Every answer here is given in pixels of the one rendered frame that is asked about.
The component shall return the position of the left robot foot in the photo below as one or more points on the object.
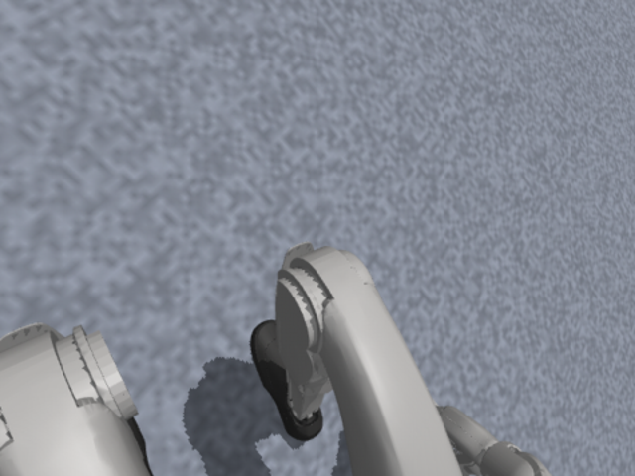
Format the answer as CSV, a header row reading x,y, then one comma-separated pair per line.
x,y
140,440

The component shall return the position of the right robot arm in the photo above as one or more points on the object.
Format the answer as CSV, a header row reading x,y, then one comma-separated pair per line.
x,y
506,459

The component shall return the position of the right robot foot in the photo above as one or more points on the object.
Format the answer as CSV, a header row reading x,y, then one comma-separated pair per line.
x,y
272,373

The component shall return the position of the right robot hand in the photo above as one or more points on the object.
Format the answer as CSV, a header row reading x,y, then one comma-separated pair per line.
x,y
468,437

